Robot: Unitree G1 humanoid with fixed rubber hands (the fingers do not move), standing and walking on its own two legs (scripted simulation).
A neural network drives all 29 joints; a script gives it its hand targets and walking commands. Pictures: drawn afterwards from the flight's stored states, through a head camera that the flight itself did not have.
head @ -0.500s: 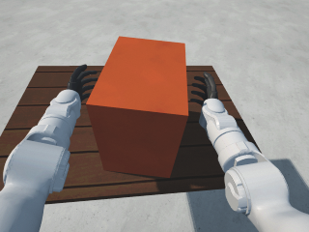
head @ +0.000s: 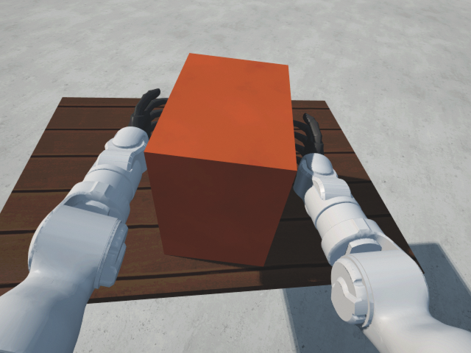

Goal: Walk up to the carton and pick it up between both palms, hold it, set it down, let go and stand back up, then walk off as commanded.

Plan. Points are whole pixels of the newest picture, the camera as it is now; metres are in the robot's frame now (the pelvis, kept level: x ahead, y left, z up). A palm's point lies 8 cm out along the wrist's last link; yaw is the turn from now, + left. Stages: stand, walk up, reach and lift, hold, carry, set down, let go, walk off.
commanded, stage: reach and lift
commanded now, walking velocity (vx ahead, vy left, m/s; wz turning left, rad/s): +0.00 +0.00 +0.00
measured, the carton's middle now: (226, 159) +0.48 +0.01 +0.08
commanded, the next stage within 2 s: none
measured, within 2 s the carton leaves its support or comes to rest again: leaves its support in 1.52 s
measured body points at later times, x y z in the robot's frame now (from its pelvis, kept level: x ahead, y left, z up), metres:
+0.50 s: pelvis +0.00 +0.00 +0.00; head +0.03 +0.03 +0.45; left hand +0.48 +0.16 +0.15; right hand +0.44 -0.13 +0.14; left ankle +0.03 +0.09 -0.73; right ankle -0.03 -0.15 -0.73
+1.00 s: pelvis +0.00 -0.01 +0.01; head +0.01 +0.01 +0.45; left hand +0.47 +0.15 +0.15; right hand +0.43 -0.14 +0.14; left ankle +0.03 +0.09 -0.73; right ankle -0.03 -0.15 -0.73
